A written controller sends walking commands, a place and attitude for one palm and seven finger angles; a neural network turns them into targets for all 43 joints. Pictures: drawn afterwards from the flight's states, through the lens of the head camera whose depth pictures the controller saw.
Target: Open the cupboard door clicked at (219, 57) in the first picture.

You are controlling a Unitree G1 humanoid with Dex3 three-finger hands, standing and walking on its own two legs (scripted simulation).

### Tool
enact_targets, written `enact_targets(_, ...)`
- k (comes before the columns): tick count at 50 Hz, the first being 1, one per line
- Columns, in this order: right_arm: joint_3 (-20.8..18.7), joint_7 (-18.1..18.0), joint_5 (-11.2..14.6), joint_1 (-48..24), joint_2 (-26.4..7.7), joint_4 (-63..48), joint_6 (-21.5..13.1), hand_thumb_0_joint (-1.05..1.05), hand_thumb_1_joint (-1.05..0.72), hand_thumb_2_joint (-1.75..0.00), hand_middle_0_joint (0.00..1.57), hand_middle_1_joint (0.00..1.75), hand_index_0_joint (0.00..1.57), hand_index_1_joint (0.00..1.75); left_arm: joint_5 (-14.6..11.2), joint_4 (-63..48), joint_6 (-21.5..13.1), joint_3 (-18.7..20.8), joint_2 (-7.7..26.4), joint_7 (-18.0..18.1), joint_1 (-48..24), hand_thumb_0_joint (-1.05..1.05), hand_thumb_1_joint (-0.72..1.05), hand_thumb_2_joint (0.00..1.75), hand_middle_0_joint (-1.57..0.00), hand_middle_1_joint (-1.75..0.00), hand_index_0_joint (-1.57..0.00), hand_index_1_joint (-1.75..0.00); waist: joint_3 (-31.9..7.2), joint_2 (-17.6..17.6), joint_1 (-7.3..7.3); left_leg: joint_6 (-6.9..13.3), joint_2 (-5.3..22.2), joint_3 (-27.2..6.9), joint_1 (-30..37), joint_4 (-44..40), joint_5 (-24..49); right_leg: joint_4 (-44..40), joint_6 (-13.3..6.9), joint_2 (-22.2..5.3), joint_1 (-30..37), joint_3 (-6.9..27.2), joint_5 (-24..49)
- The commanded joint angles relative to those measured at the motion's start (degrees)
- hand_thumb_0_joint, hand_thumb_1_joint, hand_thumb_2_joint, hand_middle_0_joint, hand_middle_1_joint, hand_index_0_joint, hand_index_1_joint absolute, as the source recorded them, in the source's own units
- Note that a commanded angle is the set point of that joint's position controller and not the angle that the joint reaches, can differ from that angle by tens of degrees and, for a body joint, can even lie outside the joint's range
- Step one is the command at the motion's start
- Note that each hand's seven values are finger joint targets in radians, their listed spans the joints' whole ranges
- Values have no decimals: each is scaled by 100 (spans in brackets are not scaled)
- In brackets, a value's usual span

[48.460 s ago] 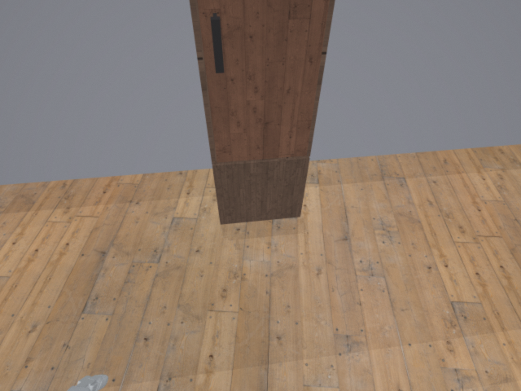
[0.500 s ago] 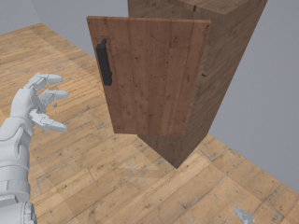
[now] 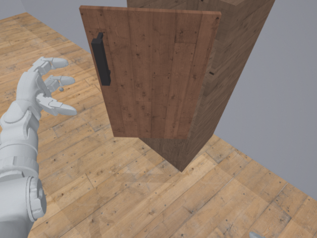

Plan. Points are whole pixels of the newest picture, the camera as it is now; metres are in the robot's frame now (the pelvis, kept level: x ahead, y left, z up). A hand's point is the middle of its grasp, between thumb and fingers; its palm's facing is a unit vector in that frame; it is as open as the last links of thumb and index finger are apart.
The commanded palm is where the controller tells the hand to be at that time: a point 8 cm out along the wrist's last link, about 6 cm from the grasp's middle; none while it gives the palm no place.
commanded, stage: move the hooked fingers beside the handle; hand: left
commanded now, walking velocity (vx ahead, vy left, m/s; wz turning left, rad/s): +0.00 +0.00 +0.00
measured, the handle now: (103, 59) +0.58 +0.17 +0.13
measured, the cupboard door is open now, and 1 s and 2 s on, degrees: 40 40 40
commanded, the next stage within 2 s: slide the fingers in behind the handle in 1.36 s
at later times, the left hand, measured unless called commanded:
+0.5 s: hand (81, 67) +0.52 +0.21 +0.15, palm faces +0.00 -1.00 +0.03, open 14.0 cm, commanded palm +0.49 +0.27 +0.13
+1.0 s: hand (79, 70) +0.51 +0.22 +0.14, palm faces -0.02 -1.00 +0.03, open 14.0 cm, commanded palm +0.50 +0.27 +0.13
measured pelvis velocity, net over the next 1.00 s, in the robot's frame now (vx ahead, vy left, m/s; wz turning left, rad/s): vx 0.01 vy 0.01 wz -0.01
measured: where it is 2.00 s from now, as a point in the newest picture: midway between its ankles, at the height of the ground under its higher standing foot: outside the picture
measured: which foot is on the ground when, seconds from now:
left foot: down 0.00-1.00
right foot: down 0.00-1.00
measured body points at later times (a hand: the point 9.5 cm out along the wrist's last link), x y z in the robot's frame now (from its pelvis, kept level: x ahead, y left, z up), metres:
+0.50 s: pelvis +0.00 +0.01 -0.01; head +0.08 +0.02 +0.43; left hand +0.51 +0.27 +0.15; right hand -0.03 -0.27 -0.12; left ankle +0.03 +0.07 -0.72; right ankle -0.03 -0.09 -0.72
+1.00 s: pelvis +0.01 +0.01 -0.01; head +0.09 +0.03 +0.43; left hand +0.51 +0.27 +0.14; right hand +0.02 -0.26 -0.12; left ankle +0.03 +0.07 -0.72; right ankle -0.03 -0.09 -0.72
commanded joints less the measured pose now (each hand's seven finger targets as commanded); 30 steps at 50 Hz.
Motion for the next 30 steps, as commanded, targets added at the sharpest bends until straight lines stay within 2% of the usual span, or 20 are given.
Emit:
enact_targets(1,-391,-43,-30,321,-987,-413,-166,0,-90,-90,20,30,20,30,-141,-973,-614,92,1452,-63,-3114,0,-50,30,-30,-120,-30,-120,-1831,354,-200,-172,324,-720,2064,-171,1539,-401,117,-152,-647,274,1486)
enact_targets(3,-406,-52,-30,390,-1028,-356,-121,0,-90,-90,20,30,20,30,-129,-630,-628,138,1519,-68,-3204,0,-50,30,-30,-120,-30,-120,-1798,230,-225,-137,310,-687,1904,-139,1413,-386,125,-151,-671,289,1444)
enact_targets(4,-396,-61,-24,434,-1044,-314,-103,0,-90,-90,20,30,20,30,-101,-450,-605,102,1565,-63,-3371,0,-50,30,-30,-120,-30,-120,-1693,154,-291,-128,309,-697,1760,-153,1245,-399,140,-162,-721,294,1332)
enact_targets(6,-394,-55,-44,516,-1070,-270,-92,0,-90,-90,20,30,20,30,-34,-221,-599,110,1635,-24,-3600,0,-50,30,-30,-120,-30,-120,-1661,312,-307,-135,308,-728,1678,-170,1030,-396,135,-170,-870,290,1094)
enact_targets(7,-400,-59,-53,574,-1085,-243,-74,0,-90,-90,20,30,20,30,-17,-198,-642,167,1734,19,-3716,0,-50,30,-30,-120,-30,-120,-1735,300,-319,-133,303,-730,1677,-111,1134,-364,115,-174,-826,298,1154)
enact_targets(8,-397,-47,-64,590,-1085,-245,-71,0,-90,-90,20,30,20,30,52,-183,-681,100,1700,39,-3842,0,-50,30,-30,-120,-30,-120,-1897,473,-332,-156,312,-757,1767,-110,1133,-328,130,-170,-922,303,1114)
enact_targets(9,-387,-41,-76,620,-1077,-210,-65,0,-90,-90,20,30,20,30,90,-91,-712,-25,1590,71,-4004,0,-50,30,-30,-120,-30,-120,-1820,526,-403,-167,323,-799,1769,-101,1023,-337,130,-164,-1075,288,969)
enact_targets(10,-398,-39,-99,689,-1105,-171,-69,0,-90,-90,20,30,20,30,128,-40,-770,127,1779,127,-4113,0,-50,30,-30,-120,-30,-120,-1868,580,-394,-181,346,-839,1773,-89,962,-317,125,-156,-1163,286,865)
enact_targets(12,-401,-24,-129,795,-1106,-144,-58,0,-90,-90,20,30,20,30,129,66,-861,80,1686,206,-4284,0,-50,30,-30,-120,-30,-120,-1980,461,-471,-173,355,-875,1797,-21,1087,-265,122,-131,-1199,265,895)
enact_targets(13,-418,-21,-143,867,-1157,-109,-50,0,-90,-90,20,30,20,30,185,143,-905,268,1950,235,-4346,0,-50,30,-30,-120,-30,-120,-2152,375,-442,-190,373,-899,1782,-12,1126,-219,134,-118,-1162,274,937)
enact_targets(14,-406,-7,-149,892,-1149,-97,-47,0,-90,-90,20,30,20,30,195,252,-912,144,1826,237,-4440,0,-50,30,-30,-120,-30,-120,-2153,454,-507,-186,372,-876,1802,3,1127,-225,146,-111,-1216,281,943)
enact_targets(15,-420,-2,-166,968,-1173,-70,-35,0,-90,-90,20,30,20,30,223,261,-949,316,2026,270,-4513,0,-50,30,-30,-120,-30,-120,-2272,434,-465,-199,380,-910,1805,31,1191,-185,136,-107,-1189,277,977)
enact_targets(18,-435,46,-208,1105,-1177,-57,10,0,-90,-90,20,30,20,30,336,482,-972,307,1994,324,-4560,0,-50,30,-30,-120,-30,-120,-2478,488,-482,-209,390,-893,1861,138,1448,-104,152,-73,-1262,257,1129)
enact_targets(20,-416,57,-218,1211,-1202,-49,79,0,-90,-90,20,30,20,30,416,799,-899,456,2275,353,-4489,0,-50,30,-30,-120,-30,-120,-2297,460,-479,-186,368,-830,1542,181,1426,-92,157,-71,-1203,283,1204)
enact_targets(22,-424,64,-240,1331,-1205,-57,134,0,-90,-90,20,30,20,30,458,920,-862,472,2314,373,-4578,0,-50,30,-30,-120,-30,-120,-2300,338,-529,-155,351,-779,1382,258,1567,-62,163,-65,-1093,287,1382)
enact_targets(24,-416,65,-241,1377,-1222,-84,195,0,-90,-90,20,30,20,30,557,1034,-825,437,2405,381,-4670,0,-50,30,-30,-120,-30,-120,-2204,418,-595,-147,357,-749,1271,285,1515,-65,191,-56,-1213,318,1391)
enact_targets(25,-434,75,-257,1434,-1227,-111,213,0,-90,-90,20,30,20,30,581,980,-862,578,2560,379,-4575,0,-50,30,-30,-120,-30,-120,-2302,457,-506,-166,362,-765,1280,295,1550,-33,176,-46,-1172,306,1398)
enact_targets(27,-434,97,-265,1451,-1203,-193,242,0,-90,-90,20,30,20,30,522,808,-941,547,2452,325,-4280,0,-50,30,-30,-120,-30,-120,-2542,636,-425,-181,362,-710,1448,352,1888,18,143,-27,-1051,300,1626)
enact_targets(29,-464,105,-274,1472,-1204,-249,300,0,-90,-90,20,30,20,30,518,547,-1039,729,2649,251,-4096,0,-50,30,-30,-120,-30,-120,-2849,730,-306,-222,390,-724,1651,401,2248,88,146,7,-985,290,1858)
enact_targets(30,-464,122,-255,1440,-1165,-274,323,0,-90,-90,20,30,20,30,463,394,-1052,459,2291,182,-4122,0,-50,30,-30,-120,-30,-120,-2853,864,-380,-230,403,-707,1815,412,2347,74,150,22,-1092,273,1892)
